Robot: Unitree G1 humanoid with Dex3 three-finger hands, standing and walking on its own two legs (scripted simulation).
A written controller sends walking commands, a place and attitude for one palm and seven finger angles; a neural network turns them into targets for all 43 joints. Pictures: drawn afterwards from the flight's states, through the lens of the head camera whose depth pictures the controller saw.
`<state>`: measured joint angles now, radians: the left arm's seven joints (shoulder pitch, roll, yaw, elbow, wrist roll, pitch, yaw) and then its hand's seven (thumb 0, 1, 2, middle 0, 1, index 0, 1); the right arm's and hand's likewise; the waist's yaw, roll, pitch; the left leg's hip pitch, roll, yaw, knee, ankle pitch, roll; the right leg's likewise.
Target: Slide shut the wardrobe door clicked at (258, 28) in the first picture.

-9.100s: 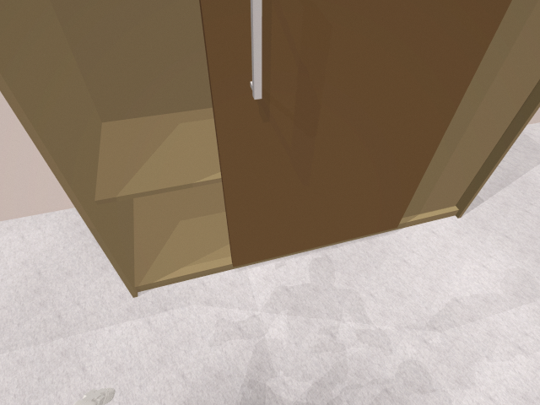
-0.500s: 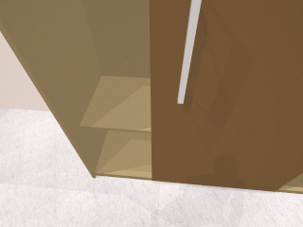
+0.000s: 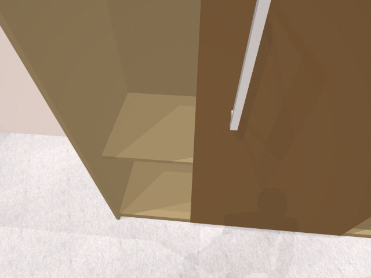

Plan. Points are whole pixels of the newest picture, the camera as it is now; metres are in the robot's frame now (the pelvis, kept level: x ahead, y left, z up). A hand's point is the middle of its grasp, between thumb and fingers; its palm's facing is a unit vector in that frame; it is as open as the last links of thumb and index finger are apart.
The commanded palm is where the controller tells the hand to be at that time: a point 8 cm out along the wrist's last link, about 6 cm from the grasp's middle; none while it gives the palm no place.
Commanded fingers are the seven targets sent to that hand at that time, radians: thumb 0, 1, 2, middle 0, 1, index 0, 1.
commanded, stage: look again from close up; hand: right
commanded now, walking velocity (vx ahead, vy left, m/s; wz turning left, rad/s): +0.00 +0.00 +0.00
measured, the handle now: (245, 69) +0.48 -0.09 +0.22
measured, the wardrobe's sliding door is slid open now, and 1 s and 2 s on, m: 0.39 0.39 0.39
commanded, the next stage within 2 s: raise the hand with hooked fingers in 0.94 s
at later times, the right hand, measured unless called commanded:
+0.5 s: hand out of the picture -0.01 -0.14 -0.18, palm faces +0.03 +0.98 -0.18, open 7.4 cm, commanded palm none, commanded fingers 0.00 -0.90 -0.90 0.20 0.30 0.20 0.30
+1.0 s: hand out of the picture -0.03 -0.13 -0.18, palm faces +0.05 +0.98 -0.18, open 7.4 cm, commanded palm none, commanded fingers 0.00 -0.90 -0.90 0.20 0.30 0.20 0.30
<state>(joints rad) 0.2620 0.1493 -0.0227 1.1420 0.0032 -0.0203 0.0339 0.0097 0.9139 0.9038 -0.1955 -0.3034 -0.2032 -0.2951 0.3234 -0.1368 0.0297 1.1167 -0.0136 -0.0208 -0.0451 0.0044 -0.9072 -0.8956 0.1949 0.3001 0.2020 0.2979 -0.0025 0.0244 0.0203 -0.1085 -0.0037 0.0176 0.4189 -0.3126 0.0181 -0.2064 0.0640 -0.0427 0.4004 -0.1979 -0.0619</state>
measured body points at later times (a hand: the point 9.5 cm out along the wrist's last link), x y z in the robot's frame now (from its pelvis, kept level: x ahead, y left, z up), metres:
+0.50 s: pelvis +0.01 +0.02 +0.00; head +0.02 +0.02 +0.45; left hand +0.02 +0.24 -0.16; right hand -0.01 -0.20 -0.16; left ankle -0.06 +0.10 -0.74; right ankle +0.01 -0.08 -0.74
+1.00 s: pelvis +0.01 +0.02 +0.00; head +0.02 +0.02 +0.45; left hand +0.01 +0.24 -0.16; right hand -0.03 -0.18 -0.16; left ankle -0.06 +0.10 -0.74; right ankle +0.01 -0.08 -0.74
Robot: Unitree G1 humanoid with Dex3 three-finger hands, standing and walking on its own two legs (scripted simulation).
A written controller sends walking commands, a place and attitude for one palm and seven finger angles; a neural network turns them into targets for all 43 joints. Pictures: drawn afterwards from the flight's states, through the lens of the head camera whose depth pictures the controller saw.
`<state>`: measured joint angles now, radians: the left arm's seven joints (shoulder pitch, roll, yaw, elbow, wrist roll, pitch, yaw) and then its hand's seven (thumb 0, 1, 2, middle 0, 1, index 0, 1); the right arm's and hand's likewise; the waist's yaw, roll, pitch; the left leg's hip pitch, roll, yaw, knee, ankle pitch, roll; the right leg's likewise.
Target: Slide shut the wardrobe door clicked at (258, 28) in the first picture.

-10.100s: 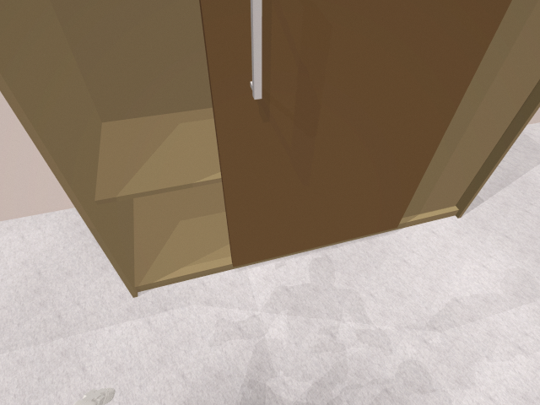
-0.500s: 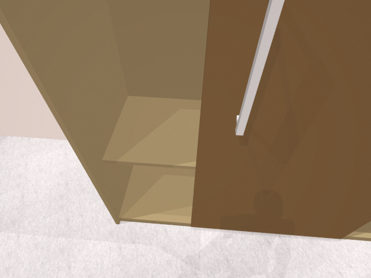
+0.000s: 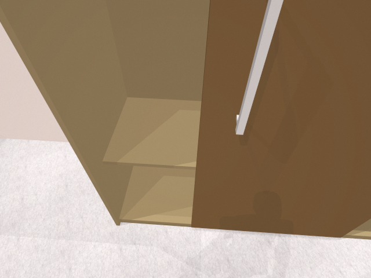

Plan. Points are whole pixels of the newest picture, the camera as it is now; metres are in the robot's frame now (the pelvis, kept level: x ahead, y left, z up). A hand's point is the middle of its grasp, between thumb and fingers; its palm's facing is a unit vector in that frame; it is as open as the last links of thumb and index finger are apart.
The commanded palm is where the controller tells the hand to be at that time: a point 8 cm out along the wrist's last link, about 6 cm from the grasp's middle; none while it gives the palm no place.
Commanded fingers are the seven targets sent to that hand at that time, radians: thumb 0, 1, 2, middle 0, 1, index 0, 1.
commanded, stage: raise the hand with hooked fingers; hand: right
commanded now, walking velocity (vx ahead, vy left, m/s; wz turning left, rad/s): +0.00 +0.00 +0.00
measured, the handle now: (252, 74) +0.47 -0.11 +0.22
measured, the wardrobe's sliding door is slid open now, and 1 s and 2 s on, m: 0.39 0.39 0.39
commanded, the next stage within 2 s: none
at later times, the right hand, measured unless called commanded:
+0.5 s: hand out of the picture +0.13 -0.16 -0.01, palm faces +0.02 +1.00 +0.03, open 8.7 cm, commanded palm +0.12 -0.24 +0.02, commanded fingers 0.00 -0.34 -0.66 0.24 0.66 0.24 0.66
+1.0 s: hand (346, 232) +0.19 -0.24 +0.12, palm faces +0.12 +0.99 -0.09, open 11.8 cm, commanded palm +0.15 -0.28 +0.12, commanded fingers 0.00 0.24 -0.41 0.28 1.03 0.28 1.03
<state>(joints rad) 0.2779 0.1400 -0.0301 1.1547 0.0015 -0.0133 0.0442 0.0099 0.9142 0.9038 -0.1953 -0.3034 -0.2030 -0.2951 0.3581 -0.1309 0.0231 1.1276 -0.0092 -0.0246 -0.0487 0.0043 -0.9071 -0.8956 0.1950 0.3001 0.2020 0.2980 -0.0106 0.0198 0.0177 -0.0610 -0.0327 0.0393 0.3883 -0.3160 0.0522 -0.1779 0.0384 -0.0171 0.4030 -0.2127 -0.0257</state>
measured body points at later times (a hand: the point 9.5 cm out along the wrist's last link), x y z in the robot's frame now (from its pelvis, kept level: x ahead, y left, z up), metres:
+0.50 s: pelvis -0.05 +0.00 -0.04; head -0.06 +0.00 +0.41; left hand +0.17 +0.25 -0.07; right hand +0.13 -0.22 -0.01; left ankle -0.07 +0.08 -0.74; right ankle +0.00 -0.10 -0.74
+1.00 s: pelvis -0.05 -0.01 -0.02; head -0.06 +0.00 +0.43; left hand +0.09 +0.23 -0.10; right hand +0.18 -0.29 +0.12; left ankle -0.07 +0.08 -0.74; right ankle +0.00 -0.10 -0.74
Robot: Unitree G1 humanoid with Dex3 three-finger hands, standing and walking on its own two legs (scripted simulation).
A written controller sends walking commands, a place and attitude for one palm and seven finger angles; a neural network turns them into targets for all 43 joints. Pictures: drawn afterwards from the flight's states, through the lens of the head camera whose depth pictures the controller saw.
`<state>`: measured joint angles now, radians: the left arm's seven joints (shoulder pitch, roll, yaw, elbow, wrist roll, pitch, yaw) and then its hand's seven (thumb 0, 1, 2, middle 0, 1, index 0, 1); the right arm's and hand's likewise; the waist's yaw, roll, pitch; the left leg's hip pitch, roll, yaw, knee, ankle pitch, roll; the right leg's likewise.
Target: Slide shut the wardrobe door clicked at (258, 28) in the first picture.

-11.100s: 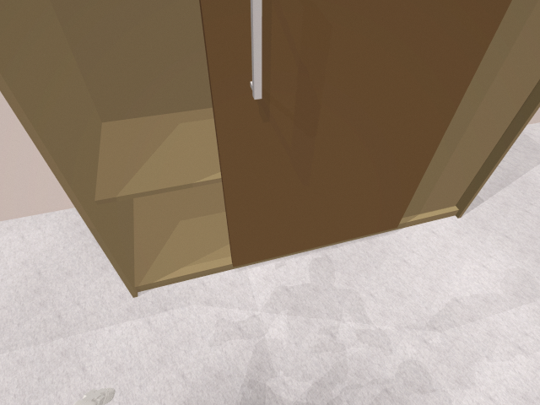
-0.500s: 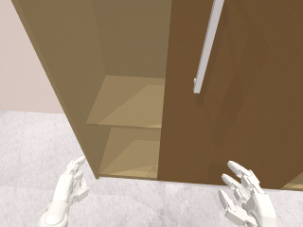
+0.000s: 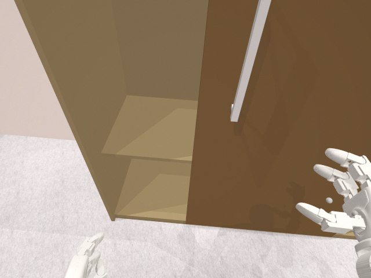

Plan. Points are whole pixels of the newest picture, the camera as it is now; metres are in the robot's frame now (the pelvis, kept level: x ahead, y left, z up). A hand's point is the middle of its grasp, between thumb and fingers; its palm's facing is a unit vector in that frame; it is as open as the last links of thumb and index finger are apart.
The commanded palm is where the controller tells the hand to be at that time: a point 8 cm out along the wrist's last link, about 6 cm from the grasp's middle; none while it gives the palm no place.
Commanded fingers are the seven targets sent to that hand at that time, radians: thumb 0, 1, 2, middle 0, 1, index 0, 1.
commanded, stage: raise the hand with hooked fingers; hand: right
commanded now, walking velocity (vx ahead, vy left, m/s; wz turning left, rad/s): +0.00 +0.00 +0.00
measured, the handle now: (246, 63) +0.52 -0.10 +0.24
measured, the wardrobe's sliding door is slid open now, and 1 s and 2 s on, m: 0.39 0.39 0.39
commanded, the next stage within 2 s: move the hooked fingers beside the handle in 1.14 s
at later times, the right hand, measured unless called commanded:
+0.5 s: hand out of the picture +0.25 -0.29 +0.22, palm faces +0.11 +0.98 -0.14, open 13.9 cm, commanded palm +0.21 -0.33 +0.24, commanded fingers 0.00 0.50 -0.30 0.30 1.20 0.30 1.20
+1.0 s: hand out of the picture +0.26 -0.27 +0.26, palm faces +0.06 +0.98 -0.17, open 14.0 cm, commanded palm +0.23 -0.33 +0.26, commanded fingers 0.00 0.50 -0.30 0.30 1.20 0.30 1.20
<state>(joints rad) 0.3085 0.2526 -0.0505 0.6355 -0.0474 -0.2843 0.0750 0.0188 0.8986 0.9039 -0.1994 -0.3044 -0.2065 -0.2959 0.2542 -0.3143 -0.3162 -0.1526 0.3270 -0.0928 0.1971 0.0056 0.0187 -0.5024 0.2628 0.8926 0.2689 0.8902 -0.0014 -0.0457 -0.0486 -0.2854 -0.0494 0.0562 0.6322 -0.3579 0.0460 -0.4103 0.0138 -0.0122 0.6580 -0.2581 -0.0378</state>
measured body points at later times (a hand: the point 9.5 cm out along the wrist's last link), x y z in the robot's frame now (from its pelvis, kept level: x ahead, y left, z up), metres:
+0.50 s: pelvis -0.01 -0.01 +0.01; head -0.03 +0.01 +0.46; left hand +0.23 +0.18 -0.04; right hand +0.24 -0.34 +0.23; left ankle -0.01 +0.09 -0.72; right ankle +0.05 -0.09 -0.72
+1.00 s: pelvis +0.00 +0.00 +0.01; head -0.04 +0.02 +0.46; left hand +0.20 +0.22 -0.05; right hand +0.25 -0.32 +0.27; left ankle -0.01 +0.09 -0.72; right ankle +0.05 -0.09 -0.72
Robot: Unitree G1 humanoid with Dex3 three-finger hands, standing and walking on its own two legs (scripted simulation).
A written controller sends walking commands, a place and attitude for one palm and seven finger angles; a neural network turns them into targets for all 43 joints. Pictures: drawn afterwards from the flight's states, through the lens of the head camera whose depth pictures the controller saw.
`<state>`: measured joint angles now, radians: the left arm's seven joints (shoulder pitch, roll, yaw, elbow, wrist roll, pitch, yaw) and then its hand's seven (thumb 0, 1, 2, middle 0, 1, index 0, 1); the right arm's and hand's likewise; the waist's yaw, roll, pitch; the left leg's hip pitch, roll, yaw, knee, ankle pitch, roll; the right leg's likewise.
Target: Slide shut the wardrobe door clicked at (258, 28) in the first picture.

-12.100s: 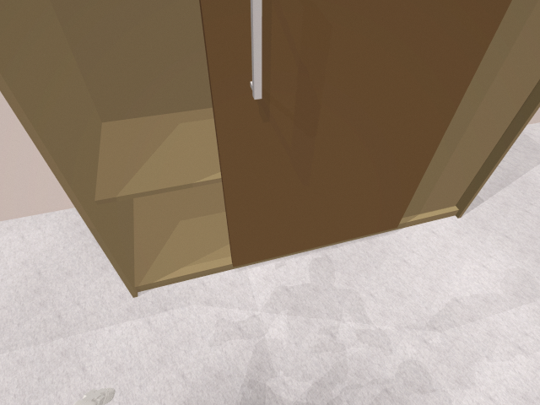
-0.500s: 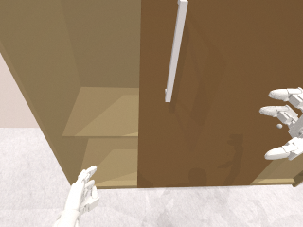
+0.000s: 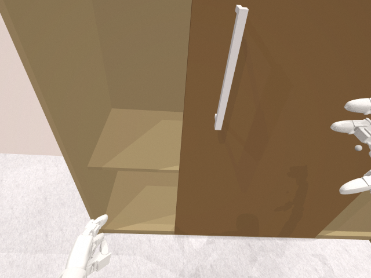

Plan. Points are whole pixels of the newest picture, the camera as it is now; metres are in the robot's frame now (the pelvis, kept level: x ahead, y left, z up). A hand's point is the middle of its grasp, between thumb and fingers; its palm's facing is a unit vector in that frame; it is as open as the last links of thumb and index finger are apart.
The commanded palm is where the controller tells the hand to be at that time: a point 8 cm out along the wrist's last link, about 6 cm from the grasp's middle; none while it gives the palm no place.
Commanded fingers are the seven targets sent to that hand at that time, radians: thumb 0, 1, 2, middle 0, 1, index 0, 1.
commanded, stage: raise the hand with hooked fingers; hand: right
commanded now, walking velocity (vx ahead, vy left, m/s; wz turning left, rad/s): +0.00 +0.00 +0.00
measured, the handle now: (226, 75) +0.52 -0.08 +0.23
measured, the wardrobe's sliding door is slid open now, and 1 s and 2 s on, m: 0.39 0.39 0.39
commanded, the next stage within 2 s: move the hooked fingers beside the handle in 0.14 s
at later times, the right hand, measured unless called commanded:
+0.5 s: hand (356, 136) +0.30 -0.27 +0.24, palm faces +0.12 +0.99 -0.11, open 14.0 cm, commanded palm +0.25 -0.29 +0.24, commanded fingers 0.00 0.50 -0.30 0.30 1.20 0.30 1.20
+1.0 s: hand (298, 127) +0.33 -0.19 +0.23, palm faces -0.04 +1.00 -0.07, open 14.0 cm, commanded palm +0.32 -0.25 +0.24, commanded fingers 0.00 0.50 -0.30 0.30 1.20 0.30 1.20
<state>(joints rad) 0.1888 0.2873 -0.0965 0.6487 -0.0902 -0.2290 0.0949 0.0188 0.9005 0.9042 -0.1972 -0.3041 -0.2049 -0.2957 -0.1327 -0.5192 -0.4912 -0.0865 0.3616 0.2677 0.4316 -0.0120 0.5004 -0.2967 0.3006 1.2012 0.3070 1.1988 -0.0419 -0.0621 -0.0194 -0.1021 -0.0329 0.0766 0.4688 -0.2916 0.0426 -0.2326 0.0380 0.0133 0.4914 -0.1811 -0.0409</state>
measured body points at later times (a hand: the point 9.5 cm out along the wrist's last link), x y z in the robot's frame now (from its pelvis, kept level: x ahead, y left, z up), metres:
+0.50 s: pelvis +0.01 +0.01 +0.00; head -0.02 +0.04 +0.45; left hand +0.23 +0.22 -0.06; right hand +0.28 -0.33 +0.25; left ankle -0.02 +0.09 -0.74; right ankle +0.06 -0.09 -0.74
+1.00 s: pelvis +0.01 +0.01 +0.00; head -0.02 +0.04 +0.45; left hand +0.21 +0.23 -0.08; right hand +0.32 -0.24 +0.24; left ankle -0.02 +0.09 -0.74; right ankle +0.06 -0.09 -0.74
